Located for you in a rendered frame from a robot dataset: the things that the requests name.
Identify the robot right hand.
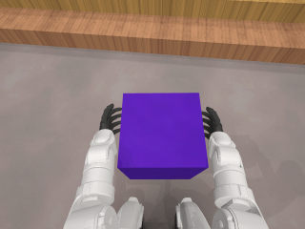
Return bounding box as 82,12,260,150
201,107,223,139

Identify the robot left shin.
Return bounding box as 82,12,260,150
129,197,140,229

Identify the robot left hand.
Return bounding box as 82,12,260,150
99,104,122,135

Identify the left robot forearm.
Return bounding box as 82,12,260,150
63,129,117,229

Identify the robot right thigh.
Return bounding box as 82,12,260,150
175,201,211,229

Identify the right robot forearm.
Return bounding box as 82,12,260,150
208,131,269,229

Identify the carton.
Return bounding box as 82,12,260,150
117,93,209,179

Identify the right robot upper arm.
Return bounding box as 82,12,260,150
212,207,269,229

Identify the left robot upper arm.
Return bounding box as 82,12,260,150
64,203,119,229

